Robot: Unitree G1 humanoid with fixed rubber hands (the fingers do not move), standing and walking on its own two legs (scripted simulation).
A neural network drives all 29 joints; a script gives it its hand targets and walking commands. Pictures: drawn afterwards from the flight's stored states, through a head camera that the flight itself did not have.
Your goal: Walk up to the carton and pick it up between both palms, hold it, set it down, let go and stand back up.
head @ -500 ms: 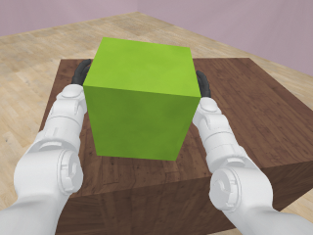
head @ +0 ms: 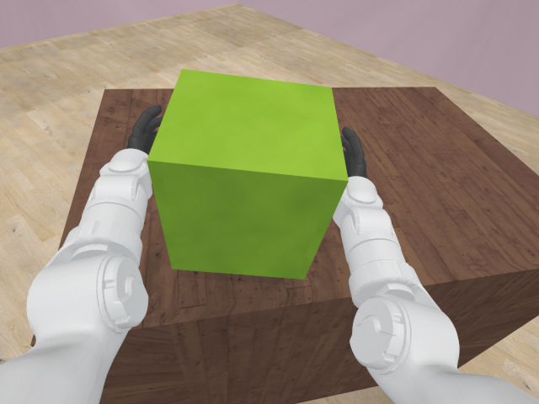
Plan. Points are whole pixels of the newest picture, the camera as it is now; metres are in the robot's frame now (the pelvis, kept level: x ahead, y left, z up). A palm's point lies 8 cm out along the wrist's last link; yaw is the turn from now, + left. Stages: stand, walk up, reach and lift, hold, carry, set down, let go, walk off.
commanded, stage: set down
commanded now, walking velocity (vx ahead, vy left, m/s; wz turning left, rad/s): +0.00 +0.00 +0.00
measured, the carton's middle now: (247, 182) +0.44 +0.01 +0.13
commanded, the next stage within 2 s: none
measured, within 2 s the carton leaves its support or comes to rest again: rests again in 1.54 s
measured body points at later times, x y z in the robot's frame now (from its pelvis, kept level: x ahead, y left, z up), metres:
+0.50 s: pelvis +0.00 +0.00 +0.00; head +0.02 +0.04 +0.45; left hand +0.47 +0.17 +0.14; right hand +0.42 -0.14 +0.13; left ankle +0.02 +0.07 -0.75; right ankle -0.03 -0.14 -0.75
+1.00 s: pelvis +0.00 -0.01 +0.00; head +0.03 +0.03 +0.45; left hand +0.46 +0.18 +0.13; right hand +0.42 -0.14 +0.13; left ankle +0.02 +0.07 -0.75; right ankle -0.03 -0.14 -0.75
